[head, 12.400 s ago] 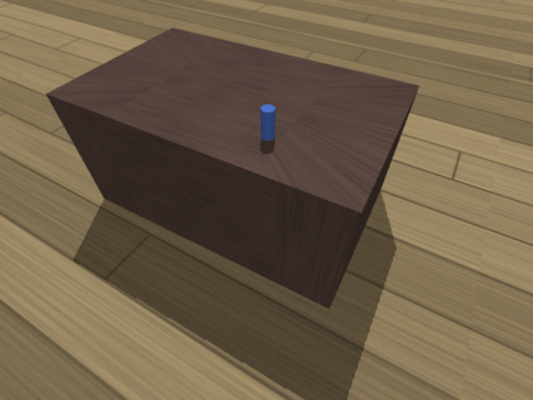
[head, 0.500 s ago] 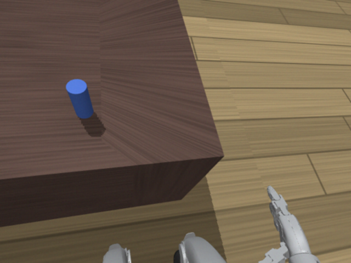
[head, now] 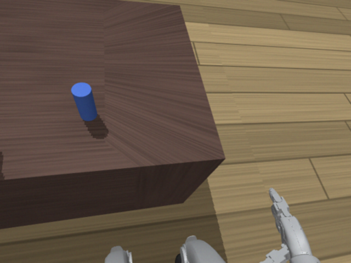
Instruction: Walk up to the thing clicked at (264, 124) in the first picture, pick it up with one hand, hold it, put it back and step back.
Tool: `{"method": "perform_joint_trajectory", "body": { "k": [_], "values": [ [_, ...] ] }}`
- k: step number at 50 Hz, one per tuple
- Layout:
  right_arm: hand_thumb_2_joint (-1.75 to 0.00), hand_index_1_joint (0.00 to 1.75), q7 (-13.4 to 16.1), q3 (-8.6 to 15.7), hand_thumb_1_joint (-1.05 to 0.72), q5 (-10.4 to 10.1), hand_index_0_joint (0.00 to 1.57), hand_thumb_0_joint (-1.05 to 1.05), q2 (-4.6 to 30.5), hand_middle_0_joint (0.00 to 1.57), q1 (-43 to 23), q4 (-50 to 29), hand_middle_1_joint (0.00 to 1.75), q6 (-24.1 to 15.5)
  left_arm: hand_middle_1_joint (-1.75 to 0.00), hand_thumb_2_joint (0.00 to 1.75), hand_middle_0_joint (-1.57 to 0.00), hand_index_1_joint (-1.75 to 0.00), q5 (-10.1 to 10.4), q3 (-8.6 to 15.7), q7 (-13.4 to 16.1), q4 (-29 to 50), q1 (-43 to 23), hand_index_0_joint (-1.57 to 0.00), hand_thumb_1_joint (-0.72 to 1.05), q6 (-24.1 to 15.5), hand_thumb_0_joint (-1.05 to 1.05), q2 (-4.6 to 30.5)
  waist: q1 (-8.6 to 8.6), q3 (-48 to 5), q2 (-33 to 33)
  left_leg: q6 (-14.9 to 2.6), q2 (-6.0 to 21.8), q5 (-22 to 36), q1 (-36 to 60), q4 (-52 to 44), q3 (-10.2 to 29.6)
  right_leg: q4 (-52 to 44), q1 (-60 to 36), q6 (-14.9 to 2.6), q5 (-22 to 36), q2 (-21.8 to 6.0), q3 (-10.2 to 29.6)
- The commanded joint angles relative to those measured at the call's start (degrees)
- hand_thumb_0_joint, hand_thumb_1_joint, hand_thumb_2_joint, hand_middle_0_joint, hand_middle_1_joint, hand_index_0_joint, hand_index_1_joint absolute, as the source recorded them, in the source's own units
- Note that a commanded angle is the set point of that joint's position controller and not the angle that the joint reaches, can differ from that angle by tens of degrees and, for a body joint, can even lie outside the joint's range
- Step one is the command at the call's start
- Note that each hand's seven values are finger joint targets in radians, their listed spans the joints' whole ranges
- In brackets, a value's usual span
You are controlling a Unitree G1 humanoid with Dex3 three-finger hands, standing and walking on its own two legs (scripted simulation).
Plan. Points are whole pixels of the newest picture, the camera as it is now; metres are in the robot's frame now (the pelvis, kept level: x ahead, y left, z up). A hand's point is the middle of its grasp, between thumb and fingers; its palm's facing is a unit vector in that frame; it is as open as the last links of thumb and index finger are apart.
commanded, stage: go down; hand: left
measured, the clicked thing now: (85, 103) +0.55 +0.17 -0.04
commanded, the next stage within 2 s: none
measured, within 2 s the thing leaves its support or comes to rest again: neither
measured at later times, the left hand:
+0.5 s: hand out of the picture +0.45 +0.36 +0.10, palm faces +0.14 -0.99 +0.00, open 17.6 cm
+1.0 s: hand out of the picture +0.46 +0.36 +0.10, palm faces +0.14 -0.99 +0.00, open 17.6 cm
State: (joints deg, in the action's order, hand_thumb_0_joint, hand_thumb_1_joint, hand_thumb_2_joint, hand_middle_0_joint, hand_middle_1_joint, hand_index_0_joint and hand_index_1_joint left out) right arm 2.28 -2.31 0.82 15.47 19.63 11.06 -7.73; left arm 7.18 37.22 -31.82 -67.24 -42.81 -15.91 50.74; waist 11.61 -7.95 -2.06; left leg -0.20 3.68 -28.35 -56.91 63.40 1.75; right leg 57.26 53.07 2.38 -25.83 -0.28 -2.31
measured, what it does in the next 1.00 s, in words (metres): stands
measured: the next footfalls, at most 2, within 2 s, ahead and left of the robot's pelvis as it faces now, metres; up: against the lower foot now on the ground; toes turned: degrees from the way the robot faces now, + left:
none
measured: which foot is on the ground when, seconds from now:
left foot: down 0.00-1.00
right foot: down 0.00-1.00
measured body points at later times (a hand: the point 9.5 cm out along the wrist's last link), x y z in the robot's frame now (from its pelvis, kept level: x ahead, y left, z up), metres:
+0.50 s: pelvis +0.00 +0.00 +0.00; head +0.12 +0.06 +0.43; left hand +0.44 +0.41 +0.10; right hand +0.16 -0.25 -0.01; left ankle +0.01 +0.11 -0.66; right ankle +0.01 -0.15 -0.66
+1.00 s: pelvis +0.01 +0.00 +0.01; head +0.12 +0.06 +0.44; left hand +0.44 +0.41 +0.11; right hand +0.17 -0.26 -0.01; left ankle +0.01 +0.11 -0.66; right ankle +0.01 -0.15 -0.66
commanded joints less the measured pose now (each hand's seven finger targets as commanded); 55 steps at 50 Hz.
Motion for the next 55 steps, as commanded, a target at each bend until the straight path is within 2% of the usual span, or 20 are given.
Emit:
{"method": "perform_joint_trajectory", "body": {
  "k": [1,2,4,6,11,13,15,17,19,21,23,27,30,36,38,39,42,45,48,55],
  "values": [
    [-0.06,0.05,1.0,5.7,0.52,0.0,0.05,0.00,10.3,0.05,1.0,-9.0,0.05,-3.1,-0.10,0.08,-0.06,-0.10,1.2,2.2,0.9,12.8,-19.8,-0.06,-0.60,-3.1,0.00,23.3,-2.41,-26.2,19.1,1.17,-1.1,29.4,29.6,-7.7,1.6,-5.5,-5.1,-3.75,16.8,1.8,-0.8],
    [-0.06,0.05,1.0,7.0,0.52,-0.1,0.05,0.00,11.1,0.05,0.9,-8.3,0.05,-3.0,-0.10,0.08,-0.06,-0.10,1.1,1.2,0.7,11.6,-19.9,-0.06,-0.61,-2.9,0.00,22.0,-1.68,-24.4,18.6,1.36,-0.9,28.0,29.3,-8.3,2.0,-5.7,-3.7,-3.81,15.5,2.0,-1.2],
    [-0.06,0.05,0.6,4.5,0.52,-0.2,0.05,0.00,8.9,0.05,1.0,-7.9,0.05,-3.0,-0.10,0.08,-0.06,-0.10,1.4,1.7,0.8,10.3,-18.9,-0.07,-0.61,-2.8,0.00,22.2,-2.41,-23.2,17.9,1.12,-1.1,27.0,28.0,-8.5,1.8,-5.7,-4.1,-3.81,14.8,2.0,-1.2],
    [-0.06,0.05,0.6,5.7,0.52,-0.2,0.05,0.00,9.9,0.05,1.0,-8.2,0.05,-3.2,-0.10,0.08,-0.06,-0.10,1.6,0.5,0.3,8.2,-18.2,-0.06,-0.61,-2.5,0.00,20.5,-1.35,-22.6,17.1,0.77,-1.0,26.9,27.1,-7.9,1.5,-5.7,-4.0,-3.65,15.4,2.0,-1.0],
    [-0.05,0.05,0.4,5.2,0.52,-0.3,0.05,0.00,9.6,0.05,1.6,-8.2,0.05,-3.4,-0.11,0.07,-0.06,-0.10,1.8,1.4,-0.1,8.9,-20.3,-0.07,-0.61,-3.2,0.00,23.0,-1.61,-23.1,17.3,0.49,-1.5,24.1,25.1,-7.7,1.1,-5.4,-4.7,-3.62,14.7,1.7,-0.5],
    [-0.05,0.05,0.7,6.9,0.52,-0.3,0.05,0.00,11.5,0.05,0.8,-11.6,0.05,-4.0,-0.11,0.07,-0.06,-0.10,1.9,1.9,0.0,8.8,-19.3,-0.07,-0.61,-3.2,0.00,23.2,-1.01,-25.6,15.5,0.37,-1.3,24.0,26.6,-7.5,1.2,-5.6,-5.6,-3.41,15.3,1.9,-0.6],
    [-0.06,0.05,0.5,4.9,0.52,-0.2,0.05,0.00,9.7,0.05,1.7,-9.7,0.05,-3.7,-0.10,0.08,-0.06,-0.10,2.2,2.5,-0.1,11.3,-21.3,-0.06,-0.61,-3.7,0.00,24.2,-2.14,-27.1,18.5,0.78,-1.4,26.6,27.9,-7.2,1.3,-5.2,-5.5,-3.50,16.1,1.7,-0.5],
    [-0.06,0.05,0.7,5.7,0.52,-0.1,0.05,0.00,10.3,0.05,1.2,-10.9,0.05,-3.8,-0.10,0.08,-0.06,-0.10,2.0,2.2,-0.2,11.4,-21.0,-0.06,-0.61,-3.5,0.00,23.5,-1.64,-28.6,18.9,0.94,-1.2,29.8,29.9,-6.8,1.4,-5.1,-5.3,-3.47,17.5,1.8,-0.6],
    [-0.06,0.05,0.7,4.2,0.52,-0.1,0.05,0.00,9.1,0.05,1.8,-8.7,0.05,-3.5,-0.10,0.08,-0.06,-0.11,1.6,2.6,0.2,11.8,-21.2,-0.06,-0.61,-3.3,0.00,24.6,-2.51,-27.3,19.5,1.03,-1.4,29.0,28.6,-7.1,1.4,-5.2,-5.5,-3.62,17.1,1.7,-0.6],
    [-0.06,0.05,0.9,5.9,0.52,-0.1,0.05,0.00,10.7,0.05,0.3,-9.6,0.05,-3.6,-0.10,0.08,-0.06,-0.10,1.5,2.0,0.1,12.1,-21.5,-0.07,-0.61,-3.1,0.00,23.8,-2.11,-26.6,19.0,1.28,-1.2,27.3,29.4,-7.9,1.7,-5.5,-4.7,-3.71,15.5,1.9,-0.9],
    [-0.06,0.05,0.8,3.6,0.51,0.0,0.05,0.00,8.6,0.05,0.9,-8.1,0.05,-3.3,-0.11,0.08,-0.06,-0.11,1.2,2.1,0.4,12.1,-21.8,-0.07,-0.61,-2.9,0.00,24.2,-2.60,-26.0,20.6,1.14,-1.5,26.9,28.7,-7.8,1.2,-5.7,-4.9,-3.74,15.3,1.6,-0.5],
    [-0.06,0.05,1.1,5.9,0.52,-0.2,0.05,0.00,10.8,0.05,0.1,-9.2,0.05,-3.4,-0.10,0.07,-0.06,-0.10,1.1,1.4,0.6,8.5,-19.7,-0.07,-0.61,-2.4,0.00,23.0,-1.67,-22.7,15.9,0.52,-1.7,22.8,24.7,-8.2,1.1,-6.1,-5.9,-3.56,14.7,1.8,-0.4],
    [-0.06,0.05,0.7,4.4,0.52,-0.4,0.05,0.00,8.8,0.05,1.5,-7.5,0.05,-3.2,-0.11,0.06,-0.06,-0.10,1.9,0.8,-0.3,6.1,-18.6,-0.07,-0.61,-2.5,0.00,20.8,-1.46,-21.5,15.1,0.44,-1.6,23.5,24.0,-7.9,1.2,-5.9,-4.5,-3.60,14.7,1.9,-0.8],
    [-0.06,0.05,0.5,4.3,0.52,-0.3,0.05,0.00,9.1,0.05,2.9,-8.4,0.05,-3.6,-0.11,0.08,-0.06,-0.11,2.5,1.3,-1.0,11.9,-18.7,-0.07,-0.61,-3.3,0.00,21.8,-2.44,-27.4,19.4,1.08,-1.3,30.9,29.7,-7.1,1.5,-5.0,-5.3,-3.56,17.8,1.8,-0.8],
    [-0.06,0.05,0.9,6.5,0.51,-0.2,0.05,0.00,11.4,0.05,1.7,-9.3,0.05,-3.9,-0.11,0.07,-0.06,-0.11,2.5,3.1,-0.7,14.6,-19.6,-0.07,-0.61,-3.4,0.00,24.5,-2.51,-30.0,20.1,1.45,-0.9,33.6,32.3,-7.0,2.1,-4.9,-5.4,-3.56,18.8,1.8,-1.0],
    [-0.06,0.05,0.8,5.3,0.52,-0.2,0.05,0.00,10.5,0.05,1.3,-9.4,0.05,-3.8,-0.10,0.07,-0.06,-0.10,2.7,3.2,-0.5,16.0,-20.6,-0.07,-0.61,-3.4,0.00,24.7,-3.02,-30.7,20.9,1.36,-1.1,34.1,32.5,-7.1,1.9,-5.1,-6.4,-3.57,19.2,1.7,-0.7],
    [-0.06,0.05,1.2,6.6,0.51,-0.1,0.05,0.00,11.5,0.05,0.8,-9.1,0.05,-3.8,-0.11,0.08,-0.06,-0.11,2.5,1.6,-0.3,16.4,-20.2,-0.07,-0.61,-2.8,0.00,21.6,-2.48,-27.4,20.6,1.55,-1.1,32.3,32.8,-8.0,1.7,-5.8,-5.0,-3.64,17.8,1.7,-0.8],
    [-0.06,0.05,1.1,6.2,0.51,-0.3,0.05,0.00,10.6,0.05,1.1,-7.6,0.05,-3.5,-0.11,0.07,-0.07,-0.10,1.9,2.7,0.5,15.4,-19.1,-0.07,-0.61,-2.1,0.00,23.6,-2.94,-25.9,19.7,1.21,-1.3,29.5,31.0,-8.4,1.5,-6.4,-5.9,-3.64,16.7,1.7,-0.7],
    [-0.06,0.05,0.8,4.9,0.51,-0.3,0.05,0.00,9.1,0.05,1.7,-6.2,0.05,-3.4,-0.11,0.08,-0.06,-0.11,2.4,0.5,-0.2,11.8,-18.0,-0.07,-0.61,-1.4,0.00,18.8,-2.19,-22.8,16.7,0.68,-1.3,29.1,28.4,-8.3,1.3,-6.7,-5.5,-3.47,17.3,1.8,-0.8],
    [-0.05,0.05,0.3,5.3,0.52,-0.5,0.05,0.00,9.8,0.05,1.5,-7.4,0.05,-3.4,-0.11,0.07,-0.06,-0.11,3.0,2.2,-1.1,9.5,-16.5,-0.07,-0.61,-2.4,0.00,21.3,-2.53,-23.3,14.5,0.37,-1.5,27.9,26.4,-8.0,1.5,-6.0,-6.4,-3.36,17.4,1.7,-0.8]
  ]
}}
